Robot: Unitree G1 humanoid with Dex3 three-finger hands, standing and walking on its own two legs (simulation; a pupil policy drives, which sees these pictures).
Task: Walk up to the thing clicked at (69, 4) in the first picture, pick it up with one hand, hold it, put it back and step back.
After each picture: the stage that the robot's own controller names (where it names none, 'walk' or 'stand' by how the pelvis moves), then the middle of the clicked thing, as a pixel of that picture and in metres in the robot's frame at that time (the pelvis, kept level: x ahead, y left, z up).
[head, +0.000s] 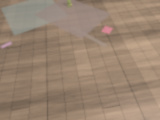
stand; (69, 3) +2.32 +0.26 -0.72
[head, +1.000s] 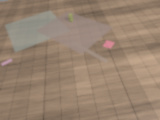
walk; (70, 17) +2.18 +0.40 -0.72
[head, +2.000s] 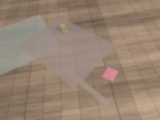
walk; (63, 29) +1.56 +0.38 -0.72
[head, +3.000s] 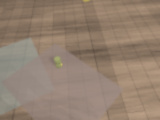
walk; (58, 62) +1.02 +0.33 -0.71
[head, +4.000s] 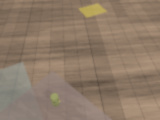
walk; (55, 99) +0.62 +0.26 -0.70
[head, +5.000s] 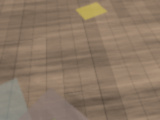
walk; out of the picture +0.36 +0.24 -0.69
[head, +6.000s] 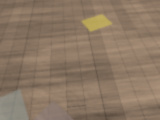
stand; out of the picture +0.30 +0.23 -0.72
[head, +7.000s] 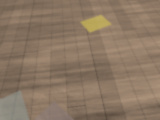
stand; out of the picture +0.31 +0.24 -0.73
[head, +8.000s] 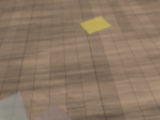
stand; out of the picture +0.30 +0.24 -0.73
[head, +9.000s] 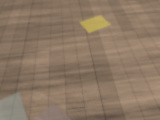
stand; out of the picture +0.29 +0.24 -0.73
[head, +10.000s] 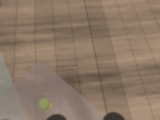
go down; (45, 104) +0.34 +0.23 -0.57
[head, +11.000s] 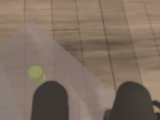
go down; (37, 74) +0.39 +0.24 -0.32
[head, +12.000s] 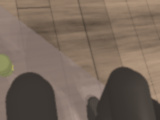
close in; (2, 66) +0.38 +0.27 -0.25
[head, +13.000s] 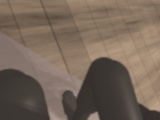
close; out of the picture +0.38 +0.27 -0.22
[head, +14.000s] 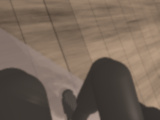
lift; out of the picture +0.37 +0.28 -0.22
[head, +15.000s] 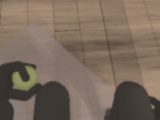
lift; (27, 83) +0.31 +0.22 -0.07
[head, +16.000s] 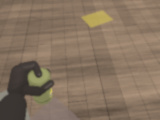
hold; (41, 86) +0.32 +0.17 +0.04
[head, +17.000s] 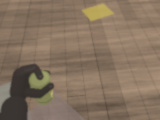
hold; (42, 88) +0.33 +0.17 +0.00
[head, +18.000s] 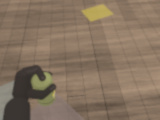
hold; (44, 89) +0.32 +0.16 +0.00
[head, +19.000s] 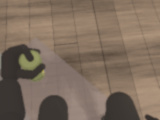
crouch; (33, 67) +0.39 +0.19 -0.09
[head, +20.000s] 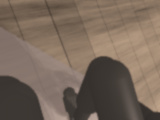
lower; out of the picture +0.40 +0.27 -0.22
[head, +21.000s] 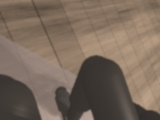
lower; out of the picture +0.41 +0.28 -0.22
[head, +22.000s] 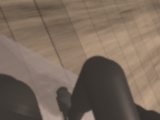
lower; out of the picture +0.40 +0.28 -0.22
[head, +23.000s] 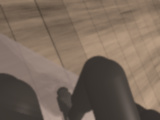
lower; out of the picture +0.40 +0.28 -0.22
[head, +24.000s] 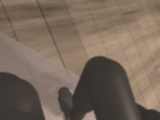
loosen; out of the picture +0.40 +0.27 -0.22
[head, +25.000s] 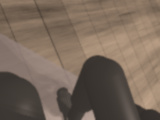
withdraw; out of the picture +0.39 +0.26 -0.22
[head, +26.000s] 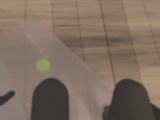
walk; (44, 68) +0.42 +0.21 -0.32
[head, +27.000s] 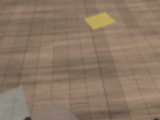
stand; out of the picture +0.33 +0.17 -0.66
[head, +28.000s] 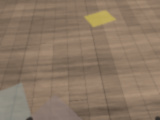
stand; out of the picture +0.35 +0.19 -0.66
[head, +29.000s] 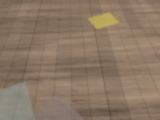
stand; out of the picture +0.36 +0.18 -0.69
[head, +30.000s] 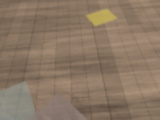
walk; out of the picture +0.37 +0.19 -0.72
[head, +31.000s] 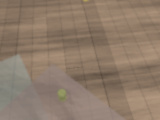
walk; (62, 95) +0.53 +0.15 -0.70
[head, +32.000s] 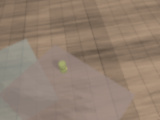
walk; (62, 67) +0.83 +0.27 -0.69
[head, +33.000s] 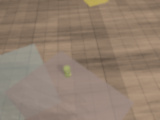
stand; (67, 71) +0.91 +0.20 -0.72
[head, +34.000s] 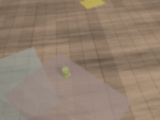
stand; (65, 72) +0.94 +0.22 -0.73
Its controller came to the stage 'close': yes
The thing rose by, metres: 0.71
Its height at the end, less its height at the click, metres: +0.00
